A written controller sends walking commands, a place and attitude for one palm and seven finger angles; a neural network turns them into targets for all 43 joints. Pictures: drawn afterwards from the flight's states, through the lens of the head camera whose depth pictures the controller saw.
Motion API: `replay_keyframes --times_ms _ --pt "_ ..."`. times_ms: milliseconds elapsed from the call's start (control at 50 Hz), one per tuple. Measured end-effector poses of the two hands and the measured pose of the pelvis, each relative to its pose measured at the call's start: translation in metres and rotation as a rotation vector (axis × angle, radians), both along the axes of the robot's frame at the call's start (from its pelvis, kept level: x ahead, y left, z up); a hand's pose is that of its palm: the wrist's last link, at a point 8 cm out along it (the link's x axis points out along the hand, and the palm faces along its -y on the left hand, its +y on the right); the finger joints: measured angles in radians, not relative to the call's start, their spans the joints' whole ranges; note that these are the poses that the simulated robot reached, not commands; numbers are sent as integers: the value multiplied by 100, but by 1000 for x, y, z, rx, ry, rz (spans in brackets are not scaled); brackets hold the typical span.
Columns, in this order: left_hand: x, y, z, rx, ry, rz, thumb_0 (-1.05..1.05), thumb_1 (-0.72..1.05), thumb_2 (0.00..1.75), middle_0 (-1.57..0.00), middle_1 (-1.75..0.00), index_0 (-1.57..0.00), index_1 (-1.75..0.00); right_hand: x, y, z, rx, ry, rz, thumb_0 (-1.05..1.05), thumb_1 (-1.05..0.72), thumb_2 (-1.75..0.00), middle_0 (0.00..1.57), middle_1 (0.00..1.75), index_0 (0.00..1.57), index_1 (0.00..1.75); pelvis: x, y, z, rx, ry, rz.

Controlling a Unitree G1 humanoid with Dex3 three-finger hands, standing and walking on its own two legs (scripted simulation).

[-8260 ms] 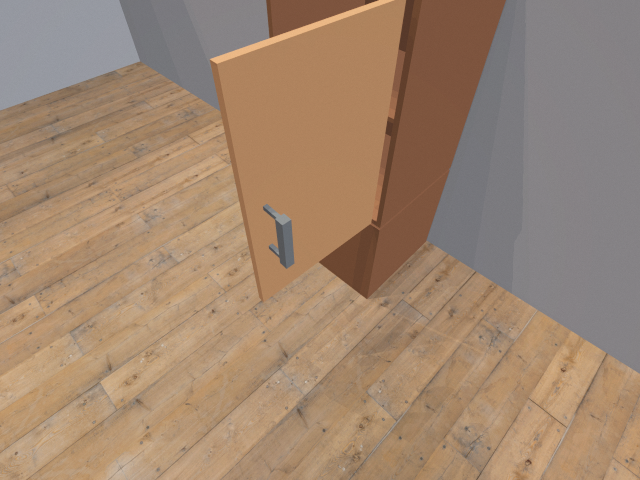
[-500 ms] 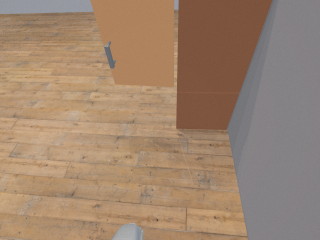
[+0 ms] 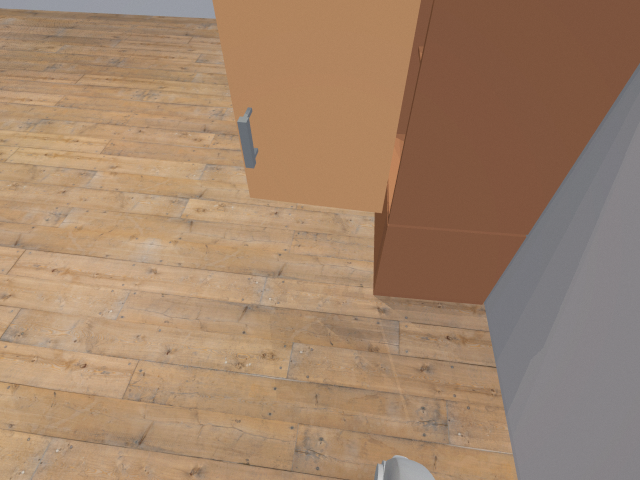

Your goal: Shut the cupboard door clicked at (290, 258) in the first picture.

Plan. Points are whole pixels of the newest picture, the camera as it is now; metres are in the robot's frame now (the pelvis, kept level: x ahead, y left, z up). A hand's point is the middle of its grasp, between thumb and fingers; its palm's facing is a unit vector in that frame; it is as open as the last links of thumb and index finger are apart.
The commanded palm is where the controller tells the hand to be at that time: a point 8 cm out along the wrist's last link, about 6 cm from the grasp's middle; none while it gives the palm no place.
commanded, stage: take the last steps up to it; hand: left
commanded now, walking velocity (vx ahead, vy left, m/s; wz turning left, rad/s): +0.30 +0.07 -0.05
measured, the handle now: (249, 138) +0.86 +0.24 -0.11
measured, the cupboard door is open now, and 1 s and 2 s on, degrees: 87 87 87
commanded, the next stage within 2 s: come to a stop and stand still in 0.76 s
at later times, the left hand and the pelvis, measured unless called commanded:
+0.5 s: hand (210, 450) +0.18 +0.18 -0.16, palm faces +0.08 -0.97 -0.21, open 7.2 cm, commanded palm none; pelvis +0.19 -0.01 +0.01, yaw +0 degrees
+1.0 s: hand (202, 301) +0.43 +0.26 -0.17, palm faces +0.01 -0.98 -0.20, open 7.3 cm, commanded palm none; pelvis +0.34 +0.08 +0.00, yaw -2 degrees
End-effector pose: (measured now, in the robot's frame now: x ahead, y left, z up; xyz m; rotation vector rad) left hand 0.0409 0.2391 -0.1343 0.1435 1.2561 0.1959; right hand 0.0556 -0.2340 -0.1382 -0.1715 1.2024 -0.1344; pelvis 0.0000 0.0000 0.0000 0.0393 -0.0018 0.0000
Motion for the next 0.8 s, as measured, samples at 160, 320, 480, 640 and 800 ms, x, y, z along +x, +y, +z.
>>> replay_keyframes --times_ms 160,320,480,640,800 --pt "145 -17 20 14 -190 -122 1 91 90 -19 -30 -20 -30 -28 -2 -16 50 204 -96 0 -92 -90 20 30 19 30 64 -7 -3 16 -4 -23" --pt "177 -39 10 -5 -151 -101 0 91 90 -20 -30 -20 -30 13 -11 -16 74 305 -119 1 -92 -90 20 30 19 30 124 -23 -3 -11 -13 -13" --pt "136 -14 10 0 73 20 -1 95 90 -20 -30 -20 -30 140 -8 4 44 152 -48 1 -91 -90 20 30 19 30 180 -12 11 -29 15 4" --pt "120 7 -13 -89 268 119 0 92 90 -20 -30 -20 -30 279 36 7 4 -6 70 1 -91 -90 20 30 19 30 247 33 -3 -57 16 17" --pt "214 48 -21 -91 229 40 1 91 90 -20 -30 -20 -30 322 79 11 -14 -60 24 0 -91 -90 20 30 19 30 296 69 -2 -38 8 -29"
